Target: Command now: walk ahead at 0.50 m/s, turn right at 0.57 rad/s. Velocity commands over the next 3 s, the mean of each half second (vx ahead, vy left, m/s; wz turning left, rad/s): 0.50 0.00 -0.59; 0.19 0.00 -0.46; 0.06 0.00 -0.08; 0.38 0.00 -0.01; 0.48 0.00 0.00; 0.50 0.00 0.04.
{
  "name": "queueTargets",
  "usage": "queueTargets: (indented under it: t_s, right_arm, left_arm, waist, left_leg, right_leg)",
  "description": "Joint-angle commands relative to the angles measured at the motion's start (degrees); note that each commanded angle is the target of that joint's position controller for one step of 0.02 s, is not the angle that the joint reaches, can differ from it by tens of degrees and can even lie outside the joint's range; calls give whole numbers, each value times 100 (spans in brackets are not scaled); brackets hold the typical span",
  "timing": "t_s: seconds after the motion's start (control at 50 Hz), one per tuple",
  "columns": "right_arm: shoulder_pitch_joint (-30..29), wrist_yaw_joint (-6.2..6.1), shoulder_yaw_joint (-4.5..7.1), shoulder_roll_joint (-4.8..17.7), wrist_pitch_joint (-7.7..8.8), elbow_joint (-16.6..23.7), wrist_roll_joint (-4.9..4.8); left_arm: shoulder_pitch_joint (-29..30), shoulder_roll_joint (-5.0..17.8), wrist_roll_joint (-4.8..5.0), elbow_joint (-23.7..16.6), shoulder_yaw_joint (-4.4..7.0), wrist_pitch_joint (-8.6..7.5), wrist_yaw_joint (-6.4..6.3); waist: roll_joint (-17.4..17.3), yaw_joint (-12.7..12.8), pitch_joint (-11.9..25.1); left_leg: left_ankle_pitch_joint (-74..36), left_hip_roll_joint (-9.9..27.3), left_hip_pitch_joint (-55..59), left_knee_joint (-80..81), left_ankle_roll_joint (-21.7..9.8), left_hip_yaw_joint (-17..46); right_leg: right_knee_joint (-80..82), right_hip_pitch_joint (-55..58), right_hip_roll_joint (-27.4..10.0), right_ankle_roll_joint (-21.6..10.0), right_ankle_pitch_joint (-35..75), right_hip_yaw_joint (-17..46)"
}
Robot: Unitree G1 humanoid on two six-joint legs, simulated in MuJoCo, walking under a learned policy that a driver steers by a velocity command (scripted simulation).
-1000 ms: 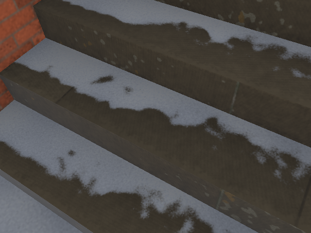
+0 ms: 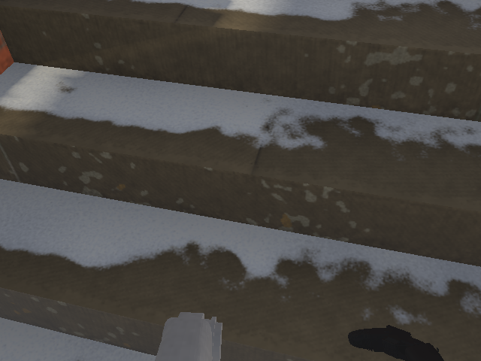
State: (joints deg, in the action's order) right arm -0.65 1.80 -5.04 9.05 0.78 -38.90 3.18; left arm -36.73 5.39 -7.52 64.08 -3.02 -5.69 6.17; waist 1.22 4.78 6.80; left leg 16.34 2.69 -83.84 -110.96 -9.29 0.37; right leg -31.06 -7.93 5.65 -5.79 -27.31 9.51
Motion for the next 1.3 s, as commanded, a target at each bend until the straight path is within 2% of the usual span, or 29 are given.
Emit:
queueTargets:
  t_s: [0.02,0.06,0.08,0.1,0.12,0.14,0.16,0.18,0.22,0.24,0.28,0.38,0.44,0.5,0.56,0.6,0.64,0.66,0.68,0.7,0.72,0.78,0.82,0.98,1.04,1.08,1.12,1.18,1.3]
  right_arm:
    - [-2832,107,-114,-193,-139,1364,127]
    - [-1770,335,15,114,-218,1121,-94]
    - [-1242,319,203,669,-211,868,-134]
    - [-466,204,363,974,-179,705,-228]
    - [1555,101,506,1058,-151,115,-116]
    - [2915,80,499,1155,-61,-528,-55]
    - [3410,-27,587,1312,-10,-677,95]
    - [2592,-36,623,1448,177,-967,-33]
    - [1515,22,414,299,231,-1291,-139]
    - [1224,74,207,-459,156,-1410,-153]
    - [877,69,156,-800,276,-1611,-93]
    - [1582,5,313,-242,486,-2085,311]
    - [2640,115,187,-200,326,-2698,575]
    - [2977,194,128,-127,456,-2744,671]
    - [3068,326,216,216,477,-2687,306]
    - [3140,246,404,1137,813,-2473,-17]
    - [2679,173,674,1792,930,-2090,-202]
    - [2751,190,688,1552,928,-1907,81]
    - [2756,253,664,1257,864,-1583,322]
    - [1938,385,774,977,657,-1328,38]
    - [2046,486,784,749,517,-1420,-302]
    - [1758,257,609,111,512,-1316,-14]
    - [1959,129,518,33,425,-1287,-35]
    - [1633,131,812,1128,437,-945,-118]
    - [1553,-18,729,692,270,-847,-24]
    - [1414,13,665,551,238,-868,-180]
    - [384,134,664,1177,390,-503,-358]
    - [318,445,687,728,467,-545,-402]
    - [478,338,628,645,443,-621,-346]
  left_arm:
    - [256,791,300,-352,133,-12,158]
    - [618,1409,478,-635,267,-285,210]
    - [630,1758,697,-699,418,-361,203]
    - [429,1965,586,-466,585,-340,282]
    - [235,1267,280,-385,504,-300,240]
    - [-350,395,14,-511,302,-232,353]
    - [677,1090,456,-311,615,-87,367]
    - [982,881,595,-303,610,-99,319]
    - [1461,585,423,-419,560,-54,19]
    - [1813,453,499,-680,482,89,-2]
    - [1811,139,569,-757,366,253,25]
    - [2458,366,710,-884,271,250,218]
    - [3885,206,780,-1603,-6,256,-55]
    - [4612,634,741,-2044,18,393,-188]
    - [5880,434,672,-2611,-49,862,-108]
    - [5210,335,744,-2515,19,886,36]
    - [3705,778,835,-2102,213,650,-99]
    - [2822,1106,807,-1924,299,578,-325]
    - [1897,1396,742,-1864,410,644,-495]
    - [1037,1728,317,-1776,506,760,-512]
    - [1152,2250,293,-1585,838,611,-537]
    - [2745,1172,647,-1211,565,215,-408]
    - [3431,283,513,-1168,276,135,-315]
    - [4507,1677,557,-2570,613,-152,-448]
    - [4069,1217,852,-2425,561,-191,-329]
    - [3013,806,1109,-1972,494,-105,-148]
    - [937,542,772,-1582,517,43,20]
    - [3130,1040,734,-2033,573,205,-38]
    - [3495,1085,806,-2091,636,133,-311]
  waist:
    - [407,-76,-924]
    - [1064,-805,-344]
    - [1076,-994,-91]
    - [1205,-1140,433]
    - [-60,-1538,2247]
    - [-2059,-1383,3316]
    - [-1584,-2022,1528]
    - [-1216,-1488,53]
    - [359,-853,224]
    - [173,-549,307]
    - [96,-112,41]
    - [-503,-159,-287]
    - [-206,-461,-639]
    - [-19,-584,-347]
    - [-439,-597,-402]
    - [-1013,-137,-138]
    - [-1218,329,41]
    - [-853,299,1086]
    - [-96,448,2460]
    - [805,752,2456]
    - [351,717,1630]
    - [-96,-459,155]
    - [-360,-980,174]
    - [-203,-1160,498]
    - [139,-1014,-80]
    - [-93,-722,-215]
    - [-1016,710,642]
    - [-435,-256,-182]
    - [-374,-502,-86]
  left_leg:
    - [503,195,2390,2317,196,-682]
    - [-383,-532,4648,2747,518,-1357]
    - [293,-903,4690,4189,577,-1415]
    - [244,-986,5769,5187,383,-866]
    - [-2387,-65,8627,5522,-472,1027]
    - [-744,1631,10476,7518,-1819,4659]
    - [2575,1632,8565,8571,-1352,5869]
    - [3564,1486,7125,8580,-888,4902]
    - [1641,1636,6231,8452,-876,3199]
    - [556,1611,6110,8764,-731,2673]
    - [-556,1266,5936,8853,-430,1375]
    - [-656,832,5990,9583,-314,-613]
    - [-581,1312,7664,9832,-311,-288]
    - [-1083,1120,7955,10182,-156,-946]
    - [-3833,1347,7054,10840,-129,-1468]
    - [-8774,1521,7231,10160,-153,-1726]
    - [-10023,1639,8444,8962,160,-1701]
    - [-9802,1421,7079,7777,559,-1572]
    - [-6540,822,5825,6107,765,-1092]
    - [-634,-382,4689,3462,968,-315]
    - [-1099,-533,3935,1258,778,1037]
    - [-1477,-441,2968,-105,281,1251]
    - [-1488,-227,2857,375,-17,1220]
    - [-782,-7,6012,3120,1484,205]
    - [-416,299,6303,6396,1616,367]
    - [-1152,27,6294,8748,1497,-217]
    - [-3979,595,7092,8098,127,808]
    - [-456,319,6353,8504,507,752]
    - [-560,427,7140,8609,564,843]
  right_leg:
    - [2954,-2639,-1583,-1163,1840,1668]
    - [2186,-2430,-1795,-1308,9103,1008]
    - [1609,-1034,-1813,-1085,10708,884]
    - [478,-659,-1661,-772,11727,640]
    - [-1787,-1552,-1378,-397,9454,775]
    - [-3493,-3679,-80,-314,2740,817]
    - [-6628,-4562,26,-179,2792,1287]
    - [-7588,-5244,-265,-165,3106,820]
    - [-8406,-5062,-436,-431,3113,475]
    - [-8892,-5232,-530,-745,3259,415]
    - [-9052,-5797,-610,-1090,3104,548]
    - [-9878,-6563,-693,-1021,2297,-411]
    - [-10010,-8659,-706,-1499,1727,-46]
    - [-7908,-8099,-1019,-1302,2557,-587]
    - [-5700,-6001,-1178,-827,975,-1657]
    - [-5176,-4231,-516,-437,1171,-2247]
    - [-3138,-3342,154,-352,1131,-2155]
    - [-3546,-949,-168,-930,3882,-1130]
    - [-2171,1063,-727,-1615,3873,928]
    - [1,1080,-1613,-2100,3067,3314]
    - [624,183,-1916,-1786,2386,3810]
    - [385,-2098,-1315,-1364,1017,2274]
    - [763,-2567,-1131,-1053,1691,1342]
    - [1135,-3197,-969,-539,4078,-543]
    - [567,-1995,-1280,-685,3946,-62]
    - [-170,-1043,-1317,-719,3477,235]
    - [-542,-925,-490,327,1928,-450]
    - [-229,-1409,-537,521,1170,-791]
    - [-11,-1697,-654,570,1549,-584]
